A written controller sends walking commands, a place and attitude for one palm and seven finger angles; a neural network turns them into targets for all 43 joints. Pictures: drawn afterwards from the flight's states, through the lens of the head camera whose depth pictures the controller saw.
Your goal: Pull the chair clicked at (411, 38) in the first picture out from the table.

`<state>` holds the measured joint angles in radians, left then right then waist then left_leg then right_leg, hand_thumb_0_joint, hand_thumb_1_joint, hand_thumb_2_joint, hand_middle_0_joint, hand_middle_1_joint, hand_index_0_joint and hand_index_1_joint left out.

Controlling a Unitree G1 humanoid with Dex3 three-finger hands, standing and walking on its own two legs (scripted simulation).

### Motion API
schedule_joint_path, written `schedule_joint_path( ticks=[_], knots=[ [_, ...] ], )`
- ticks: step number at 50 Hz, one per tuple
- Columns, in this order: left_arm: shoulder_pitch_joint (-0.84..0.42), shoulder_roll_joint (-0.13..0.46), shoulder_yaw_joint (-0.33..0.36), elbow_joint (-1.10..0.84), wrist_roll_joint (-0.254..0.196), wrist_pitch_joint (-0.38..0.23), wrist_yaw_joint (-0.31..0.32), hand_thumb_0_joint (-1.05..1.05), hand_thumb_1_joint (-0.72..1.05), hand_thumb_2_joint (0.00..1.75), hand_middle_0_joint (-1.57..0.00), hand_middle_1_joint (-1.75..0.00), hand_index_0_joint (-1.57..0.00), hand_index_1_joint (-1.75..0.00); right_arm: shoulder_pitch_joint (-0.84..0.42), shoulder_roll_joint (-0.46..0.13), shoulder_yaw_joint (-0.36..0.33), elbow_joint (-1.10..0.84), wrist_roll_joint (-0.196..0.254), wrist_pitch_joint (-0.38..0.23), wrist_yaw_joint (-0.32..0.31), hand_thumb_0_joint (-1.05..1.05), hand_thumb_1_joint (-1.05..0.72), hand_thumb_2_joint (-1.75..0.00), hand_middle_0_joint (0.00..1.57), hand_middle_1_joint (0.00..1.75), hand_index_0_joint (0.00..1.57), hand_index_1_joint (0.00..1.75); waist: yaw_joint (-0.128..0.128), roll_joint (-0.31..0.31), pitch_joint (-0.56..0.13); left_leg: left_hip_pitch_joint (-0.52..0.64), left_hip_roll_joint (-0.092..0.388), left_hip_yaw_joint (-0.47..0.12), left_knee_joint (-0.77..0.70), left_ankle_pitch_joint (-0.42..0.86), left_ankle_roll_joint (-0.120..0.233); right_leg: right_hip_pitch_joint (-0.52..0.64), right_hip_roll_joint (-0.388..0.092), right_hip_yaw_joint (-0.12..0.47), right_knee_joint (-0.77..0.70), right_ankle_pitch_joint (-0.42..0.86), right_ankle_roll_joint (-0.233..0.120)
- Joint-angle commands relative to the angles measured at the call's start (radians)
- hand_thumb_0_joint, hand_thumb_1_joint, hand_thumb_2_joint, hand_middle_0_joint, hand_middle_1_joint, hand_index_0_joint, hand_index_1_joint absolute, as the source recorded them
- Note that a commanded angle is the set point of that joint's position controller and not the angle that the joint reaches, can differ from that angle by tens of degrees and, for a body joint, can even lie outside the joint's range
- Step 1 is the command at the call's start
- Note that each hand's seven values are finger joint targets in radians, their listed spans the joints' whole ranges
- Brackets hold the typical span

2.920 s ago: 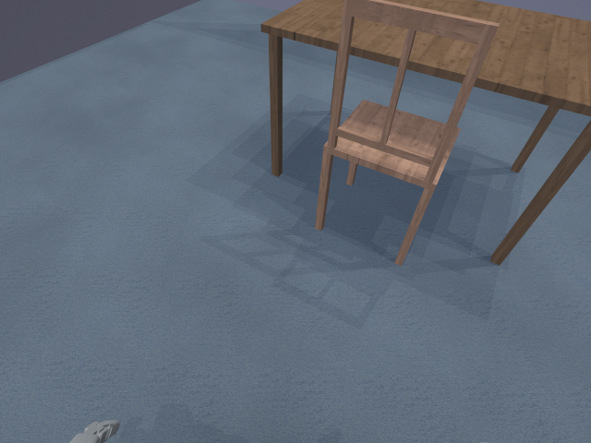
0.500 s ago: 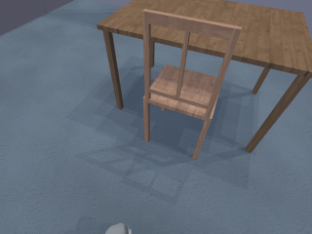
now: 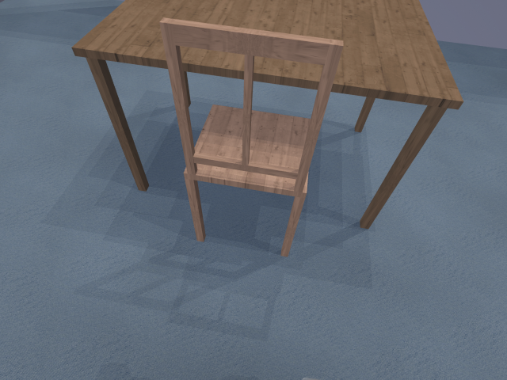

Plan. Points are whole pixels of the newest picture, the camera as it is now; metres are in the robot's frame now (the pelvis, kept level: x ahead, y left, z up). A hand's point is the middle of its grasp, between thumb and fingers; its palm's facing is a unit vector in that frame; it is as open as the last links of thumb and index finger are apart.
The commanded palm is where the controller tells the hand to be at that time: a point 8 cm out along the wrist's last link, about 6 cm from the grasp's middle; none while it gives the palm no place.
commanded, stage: turn to face it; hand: left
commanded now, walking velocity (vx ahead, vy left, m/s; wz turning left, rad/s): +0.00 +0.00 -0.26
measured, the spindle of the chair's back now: (247, 117) +0.74 +0.06 -0.05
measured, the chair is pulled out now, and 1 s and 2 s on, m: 0.00 0.00 0.00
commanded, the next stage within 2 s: take the last steps up to it in 0.08 s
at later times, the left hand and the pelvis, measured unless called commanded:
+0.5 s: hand out of the picture +0.10 +0.16 -0.19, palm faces -0.03 -0.99 -0.15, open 7.3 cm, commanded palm none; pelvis +0.04 -0.01 -0.01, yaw -6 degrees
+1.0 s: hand (219, 299) +0.30 +0.08 -0.18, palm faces -0.10 -0.98 -0.18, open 7.3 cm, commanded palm none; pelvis +0.19 -0.08 -0.02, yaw -8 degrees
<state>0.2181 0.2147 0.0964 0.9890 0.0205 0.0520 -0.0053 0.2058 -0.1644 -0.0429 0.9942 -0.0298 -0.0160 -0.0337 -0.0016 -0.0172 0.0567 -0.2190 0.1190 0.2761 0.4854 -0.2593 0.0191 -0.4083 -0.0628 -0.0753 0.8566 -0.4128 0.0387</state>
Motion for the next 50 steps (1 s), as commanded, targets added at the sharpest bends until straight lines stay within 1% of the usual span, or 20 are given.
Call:
schedule_joint_path(
  ticks=[1, 3, 4, 5, 6, 10, 18, 21, 22, 24, 25, 30, 35, 39, 41, 43, 44, 45, 46, 50],
  knots=[
    [0.027, 0.011, -0.012, -0.073, 0.004, -0.028, 0.001, 0.0, 0.9, 0.9, -0.2, -0.3, -0.2, -0.3, 0.069, -0.183, -0.051, -0.02, 0.002, 0.007, 0.004, 0.0, -0.9, -0.9, 0.2, 0.3, 0.2, 0.3, -0.013, 0.202, -0.095, 0.123, 0.243, -0.14, -0.059, 0.437, 0.091, 0.073, 0.023, -0.03, -0.225, 0.056, -0.02],
    [0.096, 0.066, -0.003, -0.054, 0.01, -0.043, 0.005, 0.0, 0.9, 0.9, -0.2, -0.3, -0.2, -0.3, 0.069, -0.168, -0.049, -0.024, 0.012, 0.013, 0.013, 0.0, -0.9, -0.9, 0.2, 0.3, 0.2, 0.3, 0.03, 0.078, -0.122, 0.005, 0.178, -0.076, 0.101, 0.253, 0.004, 0.271, -0.009, 0.01, -0.444, 0.315, -0.038],
    [0.114, 0.178, 0.013, -0.053, 0.02, -0.056, 0.02, 0.0, 0.9, 0.9, -0.2, -0.3, -0.2, -0.3, 0.095, -0.088, -0.032, -0.046, 0.021, 0.019, 0.02, 0.0, -0.9, -0.9, 0.2, 0.3, 0.2, 0.3, 0.033, -0.219, -0.14, -0.236, 0.07, -0.014, 0.296, -0.113, -0.059, 0.423, -0.236, 0.306, -0.528, 0.511, -0.119],
    [0.155, 0.222, 0.016, -0.043, 0.002, -0.052, 0.026, 0.0, 0.9, 0.9, -0.2, -0.3, -0.2, -0.3, 0.013, -0.08, -0.02, -0.08, 0.019, 0.031, 0.013, 0.0, -0.9, -0.9, 0.2, 0.3, 0.2, 0.3, 0.076, -0.262, -0.121, -0.288, 0.007, -0.118, 0.438, -0.378, -0.072, 0.35, -0.347, 0.397, -0.536, 0.703, -0.226],
    [0.137, 0.203, 0.008, -0.048, 0.0, -0.045, 0.029, 0.0, 0.9, 0.9, -0.2, -0.3, -0.2, -0.3, 0.009, -0.084, -0.025, -0.076, 0.02, 0.041, 0.009, 0.0, -0.9, -0.9, 0.2, 0.3, 0.2, 0.3, 0.063, -0.179, -0.099, -0.278, 0.009, -0.191, 0.524, -0.35, -0.06, 0.286, -0.324, 0.335, -0.537, 0.593, -0.26],
    [-0.027, 0.122, -0.006, -0.084, 0.0, -0.045, 0.036, 0.0, 0.9, 0.9, -0.2, -0.3, -0.2, -0.3, 0.078, -0.098, -0.027, -0.016, 0.006, 0.05, 0.017, 0.0, -0.9, -0.9, 0.2, 0.3, 0.2, 0.3, -0.01, -0.157, -0.029, -0.285, 0.011, -0.235, 0.611, -0.147, -0.068, 0.172, -0.189, 0.23, -0.595, 0.314, -0.204],
    [0.061, 0.146, 0.0, -0.032, 0.006, -0.071, 0.015, 0.0, 0.9, 0.9, -0.2, -0.3, -0.2, -0.3, 0.067, -0.068, -0.018, -0.021, 0.002, 0.005, 0.032, 0.0, -0.9, -0.9, 0.2, 0.3, 0.2, 0.3, 0.034, -0.093, -0.031, -0.184, -0.033, -0.177, 0.249, -0.191, -0.055, 0.225, -0.191, 0.294, -0.644, 0.005, -0.246],
    [0.033, 0.128, -0.002, -0.018, -0.005, -0.068, 0.011, 0.0, 0.9, 0.9, -0.2, -0.3, -0.2, -0.3, 0.194, -0.049, -0.009, 0.024, 0.001, -0.012, 0.026, 0.0, -0.9, -0.9, 0.2, 0.3, 0.2, 0.3, -0.024, -0.082, -0.031, 0.056, -0.07, -0.136, 0.005, -0.073, -0.041, 0.1, -0.119, 0.242, -0.574, -0.097, -0.197],
    [0.025, 0.098, -0.009, -0.018, -0.011, -0.065, 0.005, 0.0, 0.9, 0.9, -0.2, -0.3, -0.2, -0.3, 0.245, -0.07, -0.009, 0.047, 0.002, -0.019, 0.019, 0.0, -0.9, -0.9, 0.2, 0.3, 0.2, 0.3, -0.043, -0.004, -0.019, 0.159, -0.051, -0.17, -0.067, -0.081, -0.032, 0.003, -0.065, 0.203, -0.496, -0.129, -0.162],
    [-0.014, 0.003, -0.027, -0.064, -0.01, -0.066, -0.008, 0.0, 0.9, 0.9, -0.2, -0.3, -0.2, -0.3, 0.361, -0.217, -0.042, 0.056, -0.009, -0.02, 0.008, 0.0, -0.9, -0.9, 0.2, 0.3, 0.2, 0.3, -0.096, 0.367, 0.053, 0.183, 0.311, -0.689, -0.371, -0.499, 0.114, -0.259, 0.104, -0.021, -0.051, -0.14, -0.08],
    [-0.079, 0.035, -0.016, -0.089, 0.001, -0.068, -0.012, 0.0, 0.9, 0.9, -0.2, -0.3, -0.2, -0.3, 0.344, -0.222, -0.039, 0.045, -0.009, -0.018, 0.004, 0.0, -0.9, -0.9, 0.2, 0.3, 0.2, 0.3, -0.096, 0.251, 0.126, 0.098, 0.365, -0.753, -0.436, -0.549, 0.173, -0.307, 0.046, 0.06, 0.089, -0.105, -0.088],
    [0.01, 0.005, -0.018, -0.007, 0.01, -0.074, -0.03, 0.0, 0.9, 0.9, -0.2, -0.3, -0.2, -0.3, 0.247, -0.091, 0.005, 0.053, 0.006, -0.06, -0.004, 0.0, -0.9, -0.9, 0.2, 0.3, 0.2, 0.3, -0.018, 0.103, 0.084, 0.139, 0.166, -0.348, -0.354, 0.036, 0.1, -0.266, -0.005, 0.066, 0.238, 0.175, -0.059],
    [-0.044, -0.021, -0.033, -0.014, 0.004, -0.074, -0.026, 0.0, 0.9, 0.9, -0.2, -0.3, -0.2, -0.3, 0.327, -0.091, 0.004, 0.106, 0.006, -0.068, -0.008, 0.0, -0.9, -0.9, 0.2, 0.3, 0.2, 0.3, -0.037, 0.128, 0.036, 0.273, 0.154, -0.231, -0.275, 0.456, 0.132, -0.262, -0.017, -0.001, 0.054, 0.165, -0.042],
    [-0.103, -0.028, -0.039, -0.033, -0.002, -0.08, -0.024, 0.0, 0.9, 0.9, -0.2, -0.3, -0.2, -0.3, 0.323, -0.099, -0.005, 0.131, 0.001, -0.055, 0.0, 0.0, -0.9, -0.9, 0.2, 0.3, 0.2, 0.3, -0.056, 0.171, 0.072, 0.198, 0.165, -0.207, -0.237, 0.412, 0.133, -0.127, -0.007, -0.036, -0.159, 0.141, -0.067],
    [-0.057, -0.024, -0.032, -0.018, 0.0, -0.086, -0.023, 0.0, 0.9, 0.9, -0.2, -0.3, -0.2, -0.3, 0.302, -0.109, -0.01, 0.134, 0.001, -0.05, 0.001, 0.0, -0.9, -0.9, 0.2, 0.3, 0.2, 0.3, -0.028, 0.17, 0.055, 0.156, 0.159, -0.197, -0.186, 0.424, 0.123, -0.007, 0.023, -0.061, -0.226, 0.161, -0.084],
    [0.121, 0.015, -0.019, 0.045, 0.006, -0.098, -0.016, 0.0, 0.9, 0.9, -0.2, -0.3, -0.2, -0.3, 0.281, -0.107, -0.009, 0.137, 0.012, -0.047, 0.005, 0.0, -0.9, -0.9, 0.2, 0.3, 0.2, 0.3, 0.054, 0.102, -0.032, 0.092, 0.099, -0.144, 0.022, 0.451, 0.079, 0.256, 0.065, -0.09, -0.338, 0.27, -0.097],
    [0.237, 0.084, -0.003, 0.081, 0.011, -0.111, -0.006, 0.0, 0.9, 0.9, -0.2, -0.3, -0.2, -0.3, 0.283, -0.081, -0.008, 0.132, 0.022, -0.05, 0.015, 0.0, -0.9, -0.9, 0.2, 0.3, 0.2, 0.3, 0.105, -0.019, -0.117, -0.057, 0.058, -0.122, 0.218, 0.325, 0.045, 0.47, -0.03, 0.036, -0.36, 0.28, -0.134],
    [0.342, 0.186, 0.026, 0.099, 0.009, -0.119, 0.008, 0.0, 0.9, 0.9, -0.2, -0.3, -0.2, -0.3, 0.326, -0.021, 0.004, 0.104, 0.03, -0.056, 0.018, 0.0, -0.9, -0.9, 0.2, 0.3, 0.2, 0.3, 0.122, -0.261, -0.229, -0.276, -0.08, -0.086, 0.535, -0.19, 0.001, 0.653, -0.312, 0.44, -0.471, 0.353, -0.244],
    [0.366, 0.211, 0.023, 0.106, -0.012, -0.117, 0.012, 0.0, 0.9, 0.9, -0.2, -0.3, -0.2, -0.3, 0.273, -0.047, 0.001, 0.082, 0.031, -0.049, 0.012, 0.0, -0.9, -0.9, 0.2, 0.3, 0.2, 0.3, 0.121, -0.209, -0.232, -0.319, -0.091, -0.208, 0.742, -0.359, 0.014, 0.603, -0.385, 0.544, -0.567, 0.428, -0.302],
    [0.082, 0.051, -0.022, 0.046, -0.007, -0.116, 0.03, 0.0, 0.9, 0.9, -0.2, -0.3, -0.2, -0.3, 0.185, -0.004, -0.002, 0.086, 0.012, -0.024, 0.017, 0.0, -0.9, -0.9, 0.2, 0.3, 0.2, 0.3, 0.008, -0.022, -0.017, -0.285, 0.023, -0.271, 0.734, -0.135, 0.004, 0.19, -0.27, 0.236, -0.618, 0.413, -0.247]
  ],
)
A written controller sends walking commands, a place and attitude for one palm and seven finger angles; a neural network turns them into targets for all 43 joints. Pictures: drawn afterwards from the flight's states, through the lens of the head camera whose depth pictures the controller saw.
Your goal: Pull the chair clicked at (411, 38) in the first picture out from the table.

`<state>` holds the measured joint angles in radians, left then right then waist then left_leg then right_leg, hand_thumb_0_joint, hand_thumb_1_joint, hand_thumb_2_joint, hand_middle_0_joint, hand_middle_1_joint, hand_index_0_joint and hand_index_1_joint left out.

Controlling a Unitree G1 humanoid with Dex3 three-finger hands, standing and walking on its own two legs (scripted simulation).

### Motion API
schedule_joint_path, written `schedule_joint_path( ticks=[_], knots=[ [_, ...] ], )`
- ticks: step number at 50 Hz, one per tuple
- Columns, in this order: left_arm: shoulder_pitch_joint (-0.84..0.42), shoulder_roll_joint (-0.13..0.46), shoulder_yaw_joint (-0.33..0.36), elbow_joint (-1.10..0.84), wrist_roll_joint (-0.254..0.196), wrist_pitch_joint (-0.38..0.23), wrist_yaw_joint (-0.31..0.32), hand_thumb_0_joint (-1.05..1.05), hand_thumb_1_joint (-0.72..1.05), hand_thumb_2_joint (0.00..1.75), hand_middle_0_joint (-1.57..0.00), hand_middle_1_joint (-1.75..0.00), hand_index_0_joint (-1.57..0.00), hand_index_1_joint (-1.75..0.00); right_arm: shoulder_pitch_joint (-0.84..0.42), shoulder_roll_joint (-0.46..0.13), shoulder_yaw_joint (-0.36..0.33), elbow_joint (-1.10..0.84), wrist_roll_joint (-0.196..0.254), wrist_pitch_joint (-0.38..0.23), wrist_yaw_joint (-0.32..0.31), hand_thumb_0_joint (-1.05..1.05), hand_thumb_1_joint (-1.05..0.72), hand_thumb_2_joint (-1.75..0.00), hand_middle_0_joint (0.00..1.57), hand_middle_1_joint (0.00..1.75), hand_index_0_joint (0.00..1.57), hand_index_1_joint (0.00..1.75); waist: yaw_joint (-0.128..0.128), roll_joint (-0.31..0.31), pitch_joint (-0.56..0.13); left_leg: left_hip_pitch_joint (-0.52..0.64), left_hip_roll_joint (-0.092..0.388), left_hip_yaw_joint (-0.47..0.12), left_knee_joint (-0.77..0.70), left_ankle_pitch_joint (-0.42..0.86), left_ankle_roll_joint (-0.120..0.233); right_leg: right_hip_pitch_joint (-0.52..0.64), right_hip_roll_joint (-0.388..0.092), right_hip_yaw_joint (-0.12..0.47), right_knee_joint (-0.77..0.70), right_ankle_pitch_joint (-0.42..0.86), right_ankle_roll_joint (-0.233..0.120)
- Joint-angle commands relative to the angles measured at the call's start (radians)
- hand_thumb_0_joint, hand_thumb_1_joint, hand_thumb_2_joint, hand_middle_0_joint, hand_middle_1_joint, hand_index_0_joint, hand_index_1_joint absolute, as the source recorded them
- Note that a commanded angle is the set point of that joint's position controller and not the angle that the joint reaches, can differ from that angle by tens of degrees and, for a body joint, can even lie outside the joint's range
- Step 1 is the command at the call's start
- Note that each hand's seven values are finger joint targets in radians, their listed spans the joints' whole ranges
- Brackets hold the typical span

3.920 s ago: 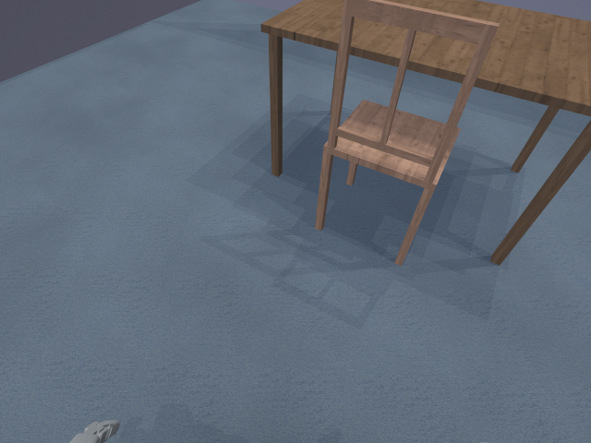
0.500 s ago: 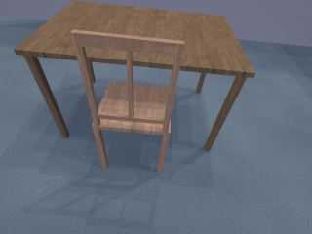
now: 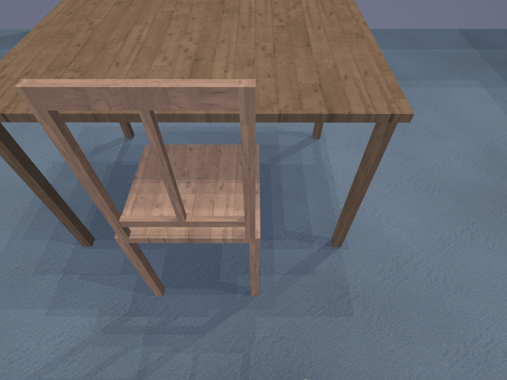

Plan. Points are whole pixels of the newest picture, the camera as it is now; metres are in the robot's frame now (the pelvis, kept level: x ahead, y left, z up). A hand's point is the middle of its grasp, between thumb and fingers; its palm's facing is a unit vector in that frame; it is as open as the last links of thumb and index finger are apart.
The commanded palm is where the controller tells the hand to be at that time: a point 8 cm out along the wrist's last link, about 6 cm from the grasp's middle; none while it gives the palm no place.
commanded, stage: come to a stop and stand still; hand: left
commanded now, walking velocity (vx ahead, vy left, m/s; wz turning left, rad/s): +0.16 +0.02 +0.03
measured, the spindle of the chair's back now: (167, 174) +0.52 +0.21 -0.03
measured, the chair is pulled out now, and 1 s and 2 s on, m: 0.00 0.00 0.00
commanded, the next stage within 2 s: none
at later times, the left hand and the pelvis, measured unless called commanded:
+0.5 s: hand out of the picture +0.06 +0.19 -0.16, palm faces +0.05 -0.98 -0.21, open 7.3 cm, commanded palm none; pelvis +0.04 +0.01 +0.01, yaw -1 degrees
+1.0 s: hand out of the picture +0.06 +0.14 -0.16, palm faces +0.05 -0.98 -0.19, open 7.4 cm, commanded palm none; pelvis -0.01 -0.04 +0.01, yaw +1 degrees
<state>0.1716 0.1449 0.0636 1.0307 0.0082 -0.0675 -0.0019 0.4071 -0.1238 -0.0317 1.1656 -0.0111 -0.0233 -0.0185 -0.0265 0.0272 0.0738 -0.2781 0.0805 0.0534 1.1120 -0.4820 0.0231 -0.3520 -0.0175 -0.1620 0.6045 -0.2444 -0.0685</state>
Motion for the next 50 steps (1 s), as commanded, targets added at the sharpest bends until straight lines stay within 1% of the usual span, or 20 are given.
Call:
schedule_joint_path(
  ticks=[1, 4, 8, 11, 14, 16, 23, 25, 28, 29, 30, 31, 32, 34, 35, 39, 43, 45, 48, 50],
  knots=[
    [0.106, 0.1, 0.001, 0.002, 0.011, -0.001, 0.027, 0.0, 0.9, 0.9, -0.2, -0.3, -0.2, -0.3, 0.01, -0.029, -0.01, -0.077, -0.009, -0.008, 0.002, 0.0, -0.9, -0.9, 0.2, 0.3, 0.2, 0.3, 0.004, -0.068, -0.038, -0.191, 0.055, -0.035, 0.052, 0.109, -0.01, 0.1, -0.291, 0.249, -0.373, 0.312, -0.124],
    [0.072, 0.077, -0.017, -0.006, 0.017, 0.008, 0.033, 0.0, 0.9, 0.9, -0.2, -0.3, -0.2, -0.3, 0.035, 0.007, 0.003, -0.067, -0.004, 0.017, -0.003, 0.0, -0.9, -0.9, 0.2, 0.3, 0.2, 0.3, -0.023, -0.093, -0.035, -0.065, 0.032, 0.0, -0.177, 0.132, -0.04, -0.009, -0.242, 0.141, -0.365, 0.446, -0.11],
    [0.086, 0.123, -0.013, -0.003, 0.012, 0.031, 0.038, 0.0, 0.9, 0.9, -0.2, -0.3, -0.2, -0.3, -0.04, -0.025, 0.01, -0.094, 0.006, 0.028, -0.005, 0.0, -0.9, -0.9, 0.2, 0.3, 0.2, 0.3, 0.008, -0.113, -0.069, -0.019, -0.001, 0.006, -0.415, 0.196, -0.056, 0.086, -0.228, 0.148, -0.297, 0.494, -0.101],
    [0.073, 0.148, -0.004, -0.005, 0.006, 0.051, 0.043, 0.0, 0.9, 0.9, -0.2, -0.3, -0.2, -0.3, -0.052, -0.07, -0.004, -0.107, 0.004, 0.032, -0.006, 0.0, -0.9, -0.9, 0.2, 0.3, 0.2, 0.3, -0.001, -0.108, -0.068, 0.092, -0.003, 0.001, -0.62, 0.378, -0.059, 0.067, -0.214, 0.145, -0.205, 0.358, -0.053],
    [0.149, 0.089, -0.013, -0.012, 0.001, 0.077, 0.048, 0.0, 0.9, 0.9, -0.2, -0.3, -0.2, -0.3, -0.114, -0.181, -0.017, -0.152, -0.006, 0.021, -0.013, 0.0, -0.9, -0.9, 0.2, 0.3, 0.2, 0.3, 0.052, 0.142, -0.05, 0.043, 0.205, -0.188, -0.743, 0.812, 0.063, 0.091, -0.059, 0.071, -0.067, -0.036, 0.059],
    [0.162, 0.089, -0.016, 0.007, 0.002, 0.088, 0.048, 0.0, 0.9, 0.9, -0.2, -0.3, -0.2, -0.3, -0.179, -0.173, -0.013, -0.161, -0.007, 0.022, -0.025, 0.0, -0.9, -0.9, 0.2, 0.3, 0.2, 0.3, 0.059, 0.237, -0.052, 0.017, 0.219, -0.227, -0.827, 0.803, 0.122, 0.103, -0.029, 0.087, 0.082, -0.207, 0.072],
    [0.155, 0.08, -0.012, -0.008, 0.006, 0.095, 0.042, 0.0, 0.9, 0.9, -0.2, -0.3, -0.2, -0.3, -0.202, -0.217, -0.046, -0.187, -0.011, 0.038, -0.03, 0.0, -0.9, -0.9, 0.2, 0.3, 0.2, 0.3, 0.022, 0.081, -0.196, 0.241, 0.236, -0.171, -0.734, 0.916, 0.179, -0.029, -0.015, 0.146, 0.239, -0.28, 0.089],
    [0.159, 0.077, -0.014, -0.012, 0.005, 0.093, 0.043, 0.0, 0.9, 0.9, -0.2, -0.3, -0.2, -0.3, -0.206, -0.221, -0.052, -0.186, -0.011, 0.04, -0.026, 0.0, -0.9, -0.9, 0.2, 0.3, 0.2, 0.3, 0.02, 0.084, -0.21, 0.233, 0.229, -0.156, -0.725, 0.896, 0.167, 0.012, -0.017, 0.139, 0.149, -0.249, 0.089],
    [0.219, 0.079, -0.014, 0.007, 0.009, 0.089, 0.045, 0.0, 0.9, 0.9, -0.2, -0.3, -0.2, -0.3, -0.218, -0.205, -0.053, -0.18, -0.003, 0.047, -0.017, 0.0, -0.9, -0.9, 0.2, 0.3, 0.2, 0.3, 0.042, 0.08, -0.203, 0.13, 0.17, -0.121, -0.693, 0.643, 0.105, 0.159, -0.013, 0.116, -0.109, -0.041, 0.087],
    [0.233, 0.227, -0.048, -0.065, 0.022, 0.074, 0.044, 0.0, 0.9, 0.9, -0.2, -0.3, -0.2, -0.3, -0.223, -0.248, -0.042, -0.25, -0.006, 0.035, -0.025, 0.0, -0.9, -0.9, 0.2, 0.3, 0.2, 0.3, 0.062, 0.029, -0.078, 0.058, 0.069, -0.108, -0.74, 0.356, 0.053, 0.187, 0.019, 0.108, -0.119, -0.112, 0.094],
    [0.251, 0.187, -0.018, -0.097, 0.026, 0.088, 0.042, 0.0, 0.9, 0.9, -0.2, -0.3, -0.2, -0.3, -0.304, -0.2, -0.069, -0.3, 0.001, 0.036, -0.011, 0.0, -0.9, -0.9, 0.2, 0.3, 0.2, 0.3, 0.091, -0.18, -0.072, -0.051, 0.014, -0.045, -0.544, 0.142, -0.014, 0.029, -0.092, 0.27, -0.275, -0.094, 0.072],
    [0.165, 0.217, -0.011, -0.125, 0.043, 0.089, 0.048, 0.0, 0.9, 0.9, -0.2, -0.3, -0.2, -0.3, -0.26, -0.139, -0.059, -0.307, -0.009, 0.048, -0.004, 0.0, -0.9, -0.9, 0.2, 0.3, 0.2, 0.3, 0.032, -0.333, -0.027, -0.141, -0.076, -0.005, -0.405, 0.087, -0.043, 0.008, -0.21, 0.39, -0.347, -0.148, 0.001],
    [0.111, 0.232, -0.021, -0.159, 0.039, 0.093, 0.051, 0.0, 0.9, 0.9, -0.2, -0.3, -0.2, -0.3, -0.275, -0.142, -0.057, -0.311, -0.009, 0.062, 0.005, 0.0, -0.9, -0.9, 0.2, 0.3, 0.2, 0.3, 0.04, -0.24, 0.002, -0.132, -0.083, -0.037, -0.268, 0.061, -0.04, -0.051, -0.238, 0.384, -0.338, -0.115, -0.03],
    [0.089, 0.188, -0.022, -0.194, 0.024, 0.074, 0.065, 0.0, 0.9, 0.9, -0.2, -0.3, -0.2, -0.3, -0.214, -0.122, -0.055, -0.303, -0.014, 0.074, 0.007, 0.0, -0.9, -0.9, 0.2, 0.3, 0.2, 0.3, 0.002, -0.227, -0.014, -0.187, -0.075, -0.054, -0.168, 0.129, -0.025, 0.015, -0.202, 0.366, -0.303, 0.072, -0.007],
    [0.086, 0.192, -0.012, -0.199, 0.021, 0.07, 0.067, 0.0, 0.9, 0.9, -0.2, -0.3, -0.2, -0.3, -0.203, -0.12, -0.057, -0.306, -0.009, 0.068, 0.007, 0.0, -0.9, -0.9, 0.2, 0.3, 0.2, 0.3, 0.0, -0.195, -0.033, -0.206, -0.072, -0.057, -0.127, 0.124, -0.019, 0.066, -0.21, 0.347, -0.265, 0.177, -0.032],
    [0.129, 0.213, 0.001, -0.209, 0.031, 0.067, 0.065, 0.0, 0.9, 0.9, -0.2, -0.3, -0.2, -0.3, -0.23, -0.103, -0.041, -0.321, 0.0, 0.057, 0.006, 0.0, -0.9, -0.9, 0.2, 0.3, 0.2, 0.3, 0.033, -0.118, -0.047, -0.212, -0.06, -0.027, -0.26, 0.043, -0.024, 0.204, -0.24, 0.322, -0.187, 0.398, -0.121],
    [0.118, 0.201, -0.008, -0.191, 0.013, 0.07, 0.062, 0.0, 0.9, 0.9, -0.2, -0.3, -0.2, -0.3, -0.157, -0.102, -0.03, -0.28, 0.0, 0.036, -0.002, 0.0, -0.9, -0.9, 0.2, 0.3, 0.2, 0.3, 0.012, -0.073, -0.081, 0.018, -0.064, -0.034, -0.576, 0.267, -0.004, 0.138, -0.178, 0.281, -0.166, 0.265, -0.043],
    [0.129, 0.153, -0.02, -0.184, 0.007, 0.07, 0.058, 0.0, 0.9, 0.9, -0.2, -0.3, -0.2, -0.3, -0.155, -0.145, -0.024, -0.259, -0.007, 0.024, -0.002, 0.0, -0.9, -0.9, 0.2, 0.3, 0.2, 0.3, 0.03, 0.016, -0.094, 0.095, 0.029, -0.123, -0.627, 0.463, 0.033, 0.1, -0.092, 0.209, -0.155, 0.154, 0.029],
    [0.115, 0.156, -0.025, -0.148, 0.005, 0.065, 0.053, 0.0, 0.9, 0.9, -0.2, -0.3, -0.2, -0.3, -0.174, -0.142, -0.013, -0.23, -0.011, 0.026, -0.008, 0.0, -0.9, -0.9, 0.2, 0.3, 0.2, 0.3, 0.037, 0.09, -0.084, 0.04, 0.033, -0.136, -0.644, 0.462, 0.041, 0.158, -0.08, 0.181, -0.168, 0.142, 0.059],
    [0.124, 0.151, -0.029, -0.136, 0.007, 0.065, 0.051, 0.0, 0.9, 0.9, -0.2, -0.3, -0.2, -0.3, -0.176, -0.14, -0.005, -0.223, -0.011, 0.029, -0.006, 0.0, -0.9, -0.9, 0.2, 0.3, 0.2, 0.3, 0.041, 0.06, -0.084, 0.014, 0.03, -0.126, -0.663, 0.351, 0.033, 0.192, -0.08, 0.197, -0.211, 0.085, 0.057]
  ],
)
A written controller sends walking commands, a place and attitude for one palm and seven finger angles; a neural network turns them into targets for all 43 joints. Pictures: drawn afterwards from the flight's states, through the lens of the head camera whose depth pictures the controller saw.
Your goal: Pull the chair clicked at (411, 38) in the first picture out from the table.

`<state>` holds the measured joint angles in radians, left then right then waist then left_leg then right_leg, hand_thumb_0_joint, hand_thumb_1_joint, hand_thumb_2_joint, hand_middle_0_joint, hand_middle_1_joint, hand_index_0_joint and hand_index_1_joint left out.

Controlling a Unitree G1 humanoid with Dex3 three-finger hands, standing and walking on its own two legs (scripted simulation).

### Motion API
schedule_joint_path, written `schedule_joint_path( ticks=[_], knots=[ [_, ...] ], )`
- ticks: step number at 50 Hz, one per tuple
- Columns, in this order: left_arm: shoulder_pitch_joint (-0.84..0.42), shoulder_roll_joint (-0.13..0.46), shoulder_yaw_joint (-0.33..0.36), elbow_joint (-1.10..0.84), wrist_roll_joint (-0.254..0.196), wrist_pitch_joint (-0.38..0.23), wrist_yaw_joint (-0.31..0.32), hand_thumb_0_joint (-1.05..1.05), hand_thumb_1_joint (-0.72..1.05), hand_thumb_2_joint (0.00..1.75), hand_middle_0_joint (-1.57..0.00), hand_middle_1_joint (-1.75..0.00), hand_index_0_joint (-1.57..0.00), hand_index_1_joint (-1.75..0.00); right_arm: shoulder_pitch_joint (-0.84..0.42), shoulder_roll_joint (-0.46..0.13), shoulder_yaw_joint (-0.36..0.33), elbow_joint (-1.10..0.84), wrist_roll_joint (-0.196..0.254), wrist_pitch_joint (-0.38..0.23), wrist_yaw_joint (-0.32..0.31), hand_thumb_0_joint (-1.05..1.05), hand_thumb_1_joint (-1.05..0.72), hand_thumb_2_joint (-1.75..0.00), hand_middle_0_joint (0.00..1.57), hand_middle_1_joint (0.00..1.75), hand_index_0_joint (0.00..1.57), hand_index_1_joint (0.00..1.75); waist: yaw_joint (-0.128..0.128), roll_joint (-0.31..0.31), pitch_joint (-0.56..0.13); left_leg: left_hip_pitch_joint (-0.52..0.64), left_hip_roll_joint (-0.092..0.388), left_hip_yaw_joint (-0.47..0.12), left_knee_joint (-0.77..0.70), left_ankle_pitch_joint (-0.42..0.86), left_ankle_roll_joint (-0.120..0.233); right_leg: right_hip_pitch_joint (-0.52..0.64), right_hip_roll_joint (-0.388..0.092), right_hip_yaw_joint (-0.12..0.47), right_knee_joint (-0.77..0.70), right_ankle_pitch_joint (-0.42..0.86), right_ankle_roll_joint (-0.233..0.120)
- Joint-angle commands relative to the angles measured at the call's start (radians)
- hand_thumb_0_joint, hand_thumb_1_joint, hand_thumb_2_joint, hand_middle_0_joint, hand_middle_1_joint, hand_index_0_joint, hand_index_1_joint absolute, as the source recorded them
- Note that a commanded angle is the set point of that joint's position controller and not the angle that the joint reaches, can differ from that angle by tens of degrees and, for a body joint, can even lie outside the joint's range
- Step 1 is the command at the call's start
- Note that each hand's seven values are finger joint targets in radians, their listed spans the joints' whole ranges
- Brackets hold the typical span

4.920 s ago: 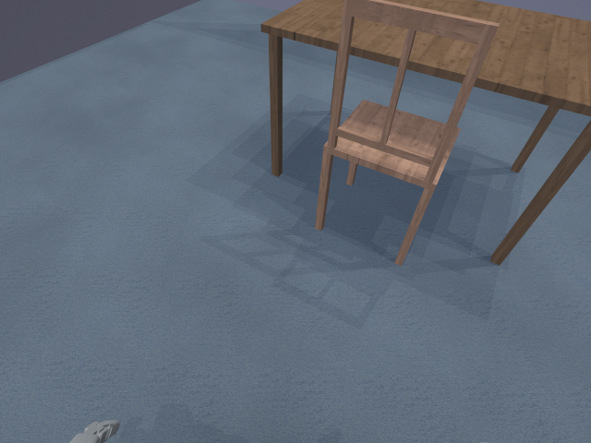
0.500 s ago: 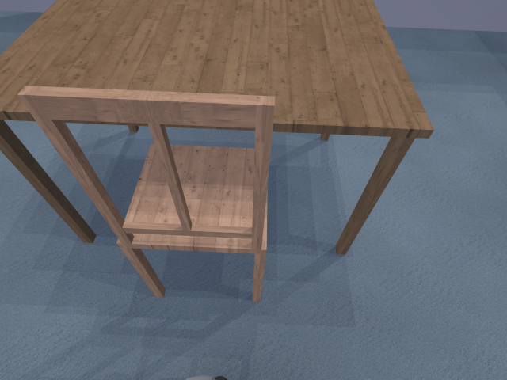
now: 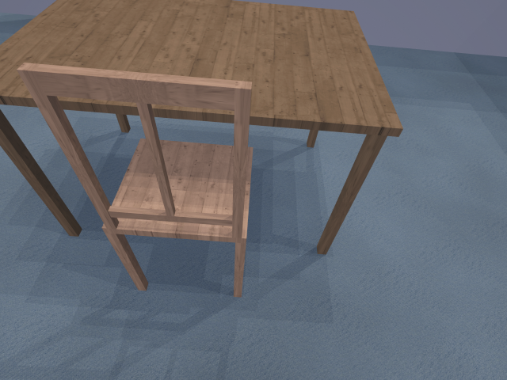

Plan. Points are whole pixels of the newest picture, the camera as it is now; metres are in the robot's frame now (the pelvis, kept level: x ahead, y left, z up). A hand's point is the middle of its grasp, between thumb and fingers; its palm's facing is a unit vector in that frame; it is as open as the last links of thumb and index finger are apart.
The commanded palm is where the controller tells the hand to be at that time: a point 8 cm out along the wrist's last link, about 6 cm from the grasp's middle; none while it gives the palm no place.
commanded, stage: come to a stop and stand still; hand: left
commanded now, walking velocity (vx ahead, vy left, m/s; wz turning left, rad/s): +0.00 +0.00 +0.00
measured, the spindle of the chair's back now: (159, 167) +0.54 +0.24 -0.04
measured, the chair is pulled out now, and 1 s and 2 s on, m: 0.00 0.00 0.00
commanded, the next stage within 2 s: look again from close up in 1.24 s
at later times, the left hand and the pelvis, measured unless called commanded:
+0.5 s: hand out of the picture -0.01 +0.20 -0.17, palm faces +0.00 -0.99 -0.16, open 7.4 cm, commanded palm none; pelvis +0.00 +0.04 +0.01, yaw -1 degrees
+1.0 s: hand out of the picture +0.01 +0.23 -0.18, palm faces -0.02 -0.99 -0.14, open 7.4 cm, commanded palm none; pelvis +0.01 +0.08 +0.01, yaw -3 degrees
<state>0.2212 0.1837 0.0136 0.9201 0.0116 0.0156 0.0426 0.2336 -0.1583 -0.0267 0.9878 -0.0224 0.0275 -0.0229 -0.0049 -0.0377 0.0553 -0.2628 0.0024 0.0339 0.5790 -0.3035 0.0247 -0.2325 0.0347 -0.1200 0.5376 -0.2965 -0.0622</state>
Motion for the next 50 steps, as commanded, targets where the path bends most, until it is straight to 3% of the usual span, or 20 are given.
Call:
schedule_joint_path(
  ticks=[1, 3, 5, 8, 17, 25, 35, 50],
  knots=[
    [0.07, 0.112, 0.022, -0.02, 0.004, -0.019, 0.004, 0.0, 0.9, 0.9, -0.2, -0.3, -0.2, -0.3, -0.001, -0.102, -0.01, -0.041, 0.0, -0.02, -0.001, 0.0, -0.9, -0.9, 0.2, 0.3, 0.2, 0.3, 0.016, 0.115, -0.044, -0.025, 0.097, -0.098, -0.139, 0.102, 0.024, 0.063, -0.141, 0.17, -0.169, 0.09, 0.047],
    [0.061, 0.111, 0.021, -0.01, 0.004, -0.021, 0.002, 0.0, 0.9, 0.9, -0.2, -0.3, -0.2, -0.3, 0.013, -0.097, -0.008, -0.033, -0.002, -0.018, 0.0, 0.0, -0.9, -0.9, 0.2, 0.3, 0.2, 0.3, 0.008, 0.055, -0.002, -0.043, 0.077, -0.09, -0.147, 0.025, 0.016, 0.027, -0.152, 0.201, -0.212, -0.001, 0.03],
    [0.061, 0.109, 0.021, -0.004, 0.007, -0.022, 0.002, 0.0, 0.9, 0.9, -0.2, -0.3, -0.2, -0.3, 0.033, -0.092, -0.005, -0.016, -0.004, -0.017, 0.002, 0.0, -0.9, -0.9, 0.2, 0.3, 0.2, 0.3, 0.001, 0.037, 0.02, -0.046, 0.07, -0.084, -0.161, -0.016, 0.013, 0.005, -0.157, 0.212, -0.245, -0.071, 0.024],
    [0.062, 0.097, 0.019, 0.009, 0.004, -0.027, 0.001, 0.0, 0.9, 0.9, -0.2, -0.3, -0.2, -0.3, 0.055, -0.092, -0.003, 0.001, -0.004, -0.024, 0.003, 0.0, -0.9, -0.9, 0.2, 0.3, 0.2, 0.3, -0.006, 0.01, 0.005, -0.008, 0.072, -0.084, -0.17, 0.028, 0.015, -0.008, -0.156, 0.208, -0.243, -0.038, 0.021],
    [0.125, 0.071, 0.003, 0.073, 0.003, -0.035, 0.001, 0.0, 0.9, 0.9, -0.2, -0.3, -0.2, -0.3, 0.064, -0.098, 0.011, 0.051, 0.005, -0.037, -0.001, 0.0, -0.9, -0.9, 0.2, 0.3, 0.2, 0.3, 0.005, 0.05, -0.011, 0.014, 0.096, -0.103, -0.223, 0.087, 0.024, 0.034, -0.145, 0.173, -0.193, 0.096, 0.028],
    [0.166, 0.047, -0.006, 0.117, 0.005, -0.033, 0.004, 0.0, 0.9, 0.9, -0.2, -0.3, -0.2, -0.3, 0.082, -0.094, 0.013, 0.088, 0.01, -0.039, -0.004, 0.0, -0.9, -0.9, 0.2, 0.3, 0.2, 0.3, 0.006, 0.052, 0.014, 0.012, 0.109, -0.114, -0.269, 0.043, 0.032, 0.029, -0.136, 0.148, -0.174, 0.096, 0.036],
    [0.189, 0.02, -0.011, 0.155, 0.007, -0.032, 0.008, 0.0, 0.9, 0.9, -0.2, -0.3, -0.2, -0.3, 0.101, -0.085, 0.013, 0.113, 0.014, -0.048, -0.009, 0.0, -0.9, -0.9, 0.2, 0.3, 0.2, 0.3, 0.005, 0.052, 0.017, 0.039, 0.121, -0.126, -0.301, 0.088, 0.038, 0.029, -0.136, 0.138, -0.15, 0.128, 0.048],
    [0.186, 0.01, -0.01, 0.175, 0.005, -0.019, 0.014, 0.0, 0.9, 0.9, -0.2, -0.3, -0.2, -0.3, 0.13, -0.089, 0.01, 0.133, 0.014, -0.052, -0.02, 0.0, -0.9, -0.9, 0.2, 0.3, 0.2, 0.3, 0.002, 0.055, 0.026, 0.115, 0.135, -0.135, -0.311, 0.275, 0.011, 0.006, -0.13, 0.128, -0.118, 0.124, 0.064]
  ],
)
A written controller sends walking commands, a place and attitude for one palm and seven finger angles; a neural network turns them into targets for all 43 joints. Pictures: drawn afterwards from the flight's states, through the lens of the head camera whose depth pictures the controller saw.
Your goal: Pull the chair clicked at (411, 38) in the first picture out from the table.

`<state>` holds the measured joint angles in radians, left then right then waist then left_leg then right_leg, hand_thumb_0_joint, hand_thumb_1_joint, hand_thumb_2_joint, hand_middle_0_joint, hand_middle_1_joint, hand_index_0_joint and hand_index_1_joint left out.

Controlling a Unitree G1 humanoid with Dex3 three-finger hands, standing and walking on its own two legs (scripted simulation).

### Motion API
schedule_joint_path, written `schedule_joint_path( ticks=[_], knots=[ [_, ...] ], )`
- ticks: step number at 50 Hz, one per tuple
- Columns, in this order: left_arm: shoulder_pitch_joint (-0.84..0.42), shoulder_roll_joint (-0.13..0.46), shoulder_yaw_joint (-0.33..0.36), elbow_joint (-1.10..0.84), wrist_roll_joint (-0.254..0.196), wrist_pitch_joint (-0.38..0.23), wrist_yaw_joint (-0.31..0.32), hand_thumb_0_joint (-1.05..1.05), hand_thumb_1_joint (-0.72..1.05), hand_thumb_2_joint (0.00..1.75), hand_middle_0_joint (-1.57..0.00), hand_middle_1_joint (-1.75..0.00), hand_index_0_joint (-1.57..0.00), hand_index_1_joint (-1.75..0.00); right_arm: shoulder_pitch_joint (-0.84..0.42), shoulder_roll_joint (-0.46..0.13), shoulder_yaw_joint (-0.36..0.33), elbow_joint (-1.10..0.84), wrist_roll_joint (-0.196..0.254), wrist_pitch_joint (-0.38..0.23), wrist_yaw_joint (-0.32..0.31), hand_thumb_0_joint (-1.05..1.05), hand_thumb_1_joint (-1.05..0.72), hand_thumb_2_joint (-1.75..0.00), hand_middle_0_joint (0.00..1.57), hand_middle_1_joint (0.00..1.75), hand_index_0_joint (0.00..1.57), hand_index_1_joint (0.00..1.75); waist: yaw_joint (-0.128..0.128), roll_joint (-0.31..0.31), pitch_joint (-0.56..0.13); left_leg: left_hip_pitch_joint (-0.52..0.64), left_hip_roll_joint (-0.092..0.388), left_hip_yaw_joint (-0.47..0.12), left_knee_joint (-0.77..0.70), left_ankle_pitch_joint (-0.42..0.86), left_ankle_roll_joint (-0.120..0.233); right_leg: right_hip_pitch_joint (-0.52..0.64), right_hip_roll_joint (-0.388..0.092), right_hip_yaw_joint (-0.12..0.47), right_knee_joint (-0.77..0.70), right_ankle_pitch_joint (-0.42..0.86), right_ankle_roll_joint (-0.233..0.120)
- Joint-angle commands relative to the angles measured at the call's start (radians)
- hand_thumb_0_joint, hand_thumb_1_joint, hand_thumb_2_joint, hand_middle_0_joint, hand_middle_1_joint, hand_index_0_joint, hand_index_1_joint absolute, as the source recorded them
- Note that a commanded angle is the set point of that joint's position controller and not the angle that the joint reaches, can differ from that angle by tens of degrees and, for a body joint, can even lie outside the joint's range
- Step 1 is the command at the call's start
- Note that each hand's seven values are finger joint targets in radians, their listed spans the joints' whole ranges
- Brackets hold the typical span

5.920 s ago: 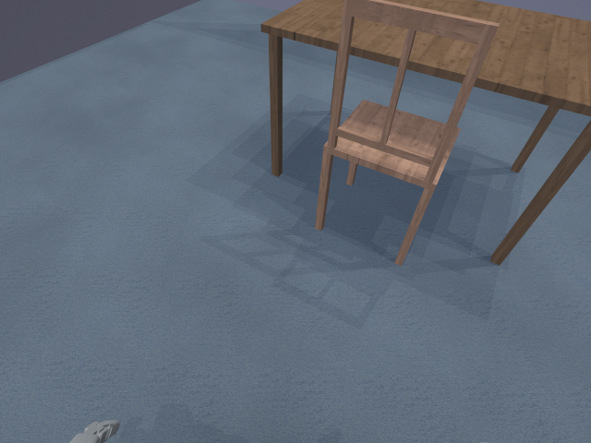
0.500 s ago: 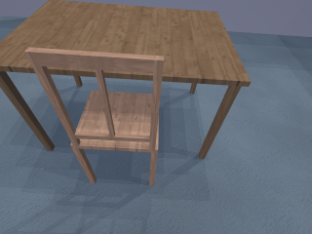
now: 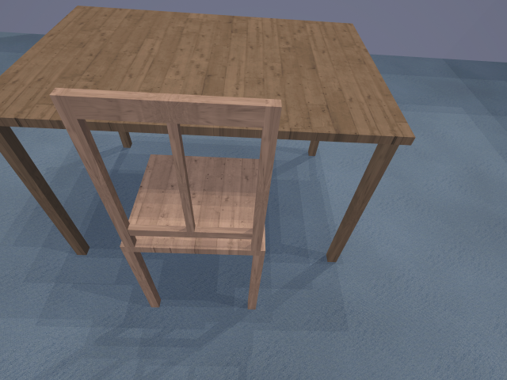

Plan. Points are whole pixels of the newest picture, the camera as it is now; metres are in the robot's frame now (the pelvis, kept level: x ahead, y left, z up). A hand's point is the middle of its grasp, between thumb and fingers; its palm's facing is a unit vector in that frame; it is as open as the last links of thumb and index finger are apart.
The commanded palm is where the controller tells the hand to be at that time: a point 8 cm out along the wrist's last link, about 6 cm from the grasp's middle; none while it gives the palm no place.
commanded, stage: come to a stop and stand still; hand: left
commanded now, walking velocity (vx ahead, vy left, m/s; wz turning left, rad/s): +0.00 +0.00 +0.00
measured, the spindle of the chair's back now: (183, 184) +0.51 +0.19 -0.05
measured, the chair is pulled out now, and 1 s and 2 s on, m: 0.00 0.00 0.00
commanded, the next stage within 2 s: look again from close up in 0.24 s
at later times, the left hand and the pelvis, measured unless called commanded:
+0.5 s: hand out of the picture -0.01 +0.16 -0.18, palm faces +0.03 -0.99 -0.16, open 7.4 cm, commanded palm none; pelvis +0.01 +0.00 +0.00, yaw -1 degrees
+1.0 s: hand out of the picture -0.01 +0.13 -0.18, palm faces +0.03 -0.99 -0.13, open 7.4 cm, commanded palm none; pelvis +0.01 -0.01 +0.00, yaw +0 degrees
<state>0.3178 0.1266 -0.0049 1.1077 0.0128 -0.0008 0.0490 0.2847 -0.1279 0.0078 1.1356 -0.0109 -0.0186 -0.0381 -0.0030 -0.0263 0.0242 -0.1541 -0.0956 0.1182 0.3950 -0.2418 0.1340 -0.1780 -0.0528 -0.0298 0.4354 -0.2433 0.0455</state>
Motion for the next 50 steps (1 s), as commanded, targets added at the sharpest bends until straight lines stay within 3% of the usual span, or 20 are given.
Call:
schedule_joint_path(
  ticks=[1, 3, 7, 11, 17, 20, 30, 42, 50],
  knots=[
    [0.086, 0.064, 0.011, -0.012, 0.004, -0.001, 0.008, 0.0, 0.9, 0.9, -0.2, -0.3, -0.2, -0.3, 0.084, -0.12, -0.025, -0.013, 0.002, -0.006, -0.007, 0.0, -0.9, -0.9, 0.2, 0.3, 0.2, 0.3, -0.001, 0.056, 0.057, 0.016, 0.237, -0.221, -0.133, 0.236, -0.108, -0.056, -0.04, 0.033, -0.005, 0.066, -0.043],
    [0.088, 0.063, 0.011, -0.013, 0.003, 0.001, 0.009, 0.0, 0.9, 0.9, -0.2, -0.3, -0.2, -0.3, 0.092, -0.119, -0.025, -0.009, 0.003, -0.007, -0.01, 0.0, -0.9, -0.9, 0.2, 0.3, 0.2, 0.3, -0.001, 0.055, 0.048, 0.036, 0.241, -0.225, -0.126, 0.292, -0.112, -0.057, -0.039, 0.032, 0.0, 0.06, -0.041],
    [0.087, 0.063, 0.012, -0.009, 0.002, 0.002, 0.009, 0.0, 0.9, 0.9, -0.2, -0.3, -0.2, -0.3, 0.091, -0.116, -0.025, -0.006, 0.002, -0.005, -0.008, 0.0, -0.9, -0.9, 0.2, 0.3, 0.2, 0.3, 0.0, 0.024, 0.059, 0.017, 0.234, -0.216, -0.122, 0.257, -0.108, -0.046, -0.044, 0.043, -0.012, 0.071, -0.042],
    [0.083, 0.063, 0.014, -0.01, 0.002, 0.006, 0.01, 0.0, 0.9, 0.9, -0.2, -0.3, -0.2, -0.3, 0.1, -0.114, -0.027, 0.0, 0.003, -0.004, -0.01, 0.0, -0.9, -0.9, 0.2, 0.3, 0.2, 0.3, 0.0, 0.039, 0.066, 0.022, 0.241, -0.23, -0.141, 0.241, -0.118, -0.056, -0.038, 0.04, -0.001, 0.048, -0.04],
    [0.09, 0.057, 0.015, -0.002, 0.0, 0.007, 0.011, 0.0, 0.9, 0.9, -0.2, -0.3, -0.2, -0.3, 0.11, -0.106, -0.027, 0.008, 0.003, -0.006, -0.015, 0.0, -0.9, -0.9, 0.2, 0.3, 0.2, 0.3, 0.002, 0.039, 0.052, 0.055, 0.24, -0.219, -0.121, 0.332, -0.121, -0.058, -0.04, 0.043, 0.002, 0.057, -0.041],
    [0.089, 0.058, 0.016, 0.0, 0.0, 0.006, 0.011, 0.0, 0.9, 0.9, -0.2, -0.3, -0.2, -0.3, 0.11, -0.103, -0.027, 0.01, 0.003, -0.004, -0.012, 0.0, -0.9, -0.9, 0.2, 0.3, 0.2, 0.3, 0.0, 0.029, 0.058, 0.036, 0.233, -0.219, -0.129, 0.257, -0.119, -0.05, -0.041, 0.051, -0.01, 0.063, -0.045],
    [0.091, 0.053, 0.012, 0.005, 0.002, 0.0, 0.008, 0.0, 0.9, 0.9, -0.2, -0.3, -0.2, -0.3, 0.111, -0.09, -0.023, 0.016, 0.003, -0.006, -0.008, 0.0, -0.9, -0.9, 0.2, 0.3, 0.2, 0.3, -0.002, 0.027, 0.073, 0.008, 0.217, -0.196, -0.126, 0.181, -0.1, -0.039, -0.052, 0.063, -0.038, 0.092, -0.049],
    [0.094, 0.051, 0.012, 0.009, 0.002, -0.008, 0.007, 0.0, 0.9, 0.9, -0.2, -0.3, -0.2, -0.3, 0.109, -0.082, -0.019, 0.017, 0.003, -0.009, -0.008, 0.0, -0.9, -0.9, 0.2, 0.3, 0.2, 0.3, -0.004, 0.019, 0.061, 0.02, 0.21, -0.18, -0.103, 0.22, -0.09, -0.031, -0.055, 0.071, -0.048, 0.129, -0.055],
    [0.094, 0.052, 0.012, 0.007, 0.004, -0.008, 0.004, 0.0, 0.9, 0.9, -0.2, -0.3, -0.2, -0.3, 0.099, -0.083, -0.019, 0.013, 0.004, -0.008, -0.005, 0.0, -0.9, -0.9, 0.2, 0.3, 0.2, 0.3, -0.003, 0.023, 0.072, 0.006, 0.21, -0.184, -0.118, 0.146, -0.087, -0.039, -0.055, 0.072, -0.06, 0.108, -0.056]
  ],
)
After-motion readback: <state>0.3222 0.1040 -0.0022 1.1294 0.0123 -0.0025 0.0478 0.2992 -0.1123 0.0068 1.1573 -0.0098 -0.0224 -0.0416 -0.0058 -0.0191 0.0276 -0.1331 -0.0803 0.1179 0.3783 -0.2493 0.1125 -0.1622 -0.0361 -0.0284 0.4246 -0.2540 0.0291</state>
